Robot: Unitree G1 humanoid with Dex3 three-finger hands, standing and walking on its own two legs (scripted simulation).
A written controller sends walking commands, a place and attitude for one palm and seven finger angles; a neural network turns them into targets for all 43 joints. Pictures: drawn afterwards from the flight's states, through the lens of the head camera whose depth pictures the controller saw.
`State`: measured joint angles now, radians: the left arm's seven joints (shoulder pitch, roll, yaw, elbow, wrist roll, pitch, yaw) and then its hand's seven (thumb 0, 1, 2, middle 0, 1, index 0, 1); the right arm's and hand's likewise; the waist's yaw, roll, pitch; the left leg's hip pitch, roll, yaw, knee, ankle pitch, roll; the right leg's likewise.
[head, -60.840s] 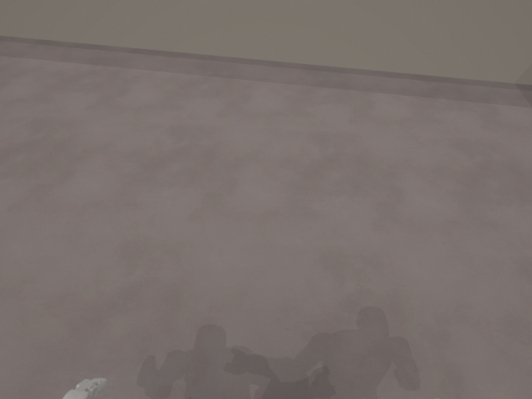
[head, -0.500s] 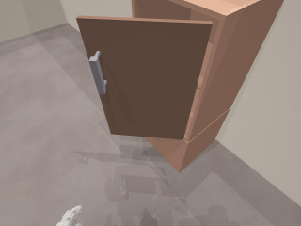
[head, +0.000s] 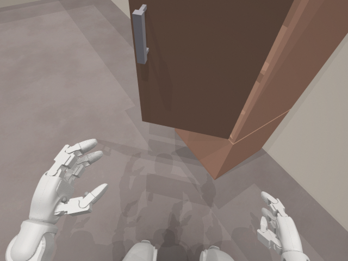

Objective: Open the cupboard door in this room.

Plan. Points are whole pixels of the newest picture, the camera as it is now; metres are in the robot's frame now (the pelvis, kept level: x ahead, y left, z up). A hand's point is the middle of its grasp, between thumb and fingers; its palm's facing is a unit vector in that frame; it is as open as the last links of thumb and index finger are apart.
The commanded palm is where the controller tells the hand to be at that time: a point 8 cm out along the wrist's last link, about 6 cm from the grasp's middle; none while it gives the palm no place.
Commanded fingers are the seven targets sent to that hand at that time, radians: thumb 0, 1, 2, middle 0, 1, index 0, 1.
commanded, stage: raise the hand with hooked fingers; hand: left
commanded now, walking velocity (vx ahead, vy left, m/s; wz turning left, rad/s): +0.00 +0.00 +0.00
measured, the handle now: (142, 35) +0.64 +0.17 +0.15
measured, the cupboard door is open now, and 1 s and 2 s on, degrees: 44 44 44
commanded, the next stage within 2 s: move the hooked fingers beside the handle in 1.50 s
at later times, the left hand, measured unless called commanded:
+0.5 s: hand (68, 158) +0.27 +0.24 +0.11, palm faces -0.11 -0.99 -0.08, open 12.7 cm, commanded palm +0.25 +0.30 +0.12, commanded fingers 0.00 -0.41 0.34 -0.29 -1.14 -0.29 -1.14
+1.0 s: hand (42, 106) +0.32 +0.28 +0.19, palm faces -0.04 -1.00 -0.08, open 14.0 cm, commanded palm +0.30 +0.32 +0.18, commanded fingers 0.00 -0.50 0.30 -0.30 -1.20 -0.30 -1.20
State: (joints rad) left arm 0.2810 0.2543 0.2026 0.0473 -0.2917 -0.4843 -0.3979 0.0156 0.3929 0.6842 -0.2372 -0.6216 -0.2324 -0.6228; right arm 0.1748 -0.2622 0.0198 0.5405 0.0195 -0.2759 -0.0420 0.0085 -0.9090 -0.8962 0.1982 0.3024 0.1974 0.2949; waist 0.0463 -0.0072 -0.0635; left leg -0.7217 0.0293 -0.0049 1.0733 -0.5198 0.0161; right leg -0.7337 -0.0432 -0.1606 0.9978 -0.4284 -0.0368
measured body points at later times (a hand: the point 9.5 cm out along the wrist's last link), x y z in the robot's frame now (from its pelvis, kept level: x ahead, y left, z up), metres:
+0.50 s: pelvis +0.01 +0.02 +0.03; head +0.04 +0.03 +0.48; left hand +0.27 +0.29 +0.11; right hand +0.17 -0.24 -0.03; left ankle +0.01 +0.11 -0.67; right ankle +0.04 -0.11 -0.67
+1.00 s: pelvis +0.03 +0.01 +0.05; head +0.04 +0.01 +0.50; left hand +0.32 +0.33 +0.19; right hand +0.19 -0.23 -0.02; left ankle +0.01 +0.11 -0.67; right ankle +0.04 -0.11 -0.67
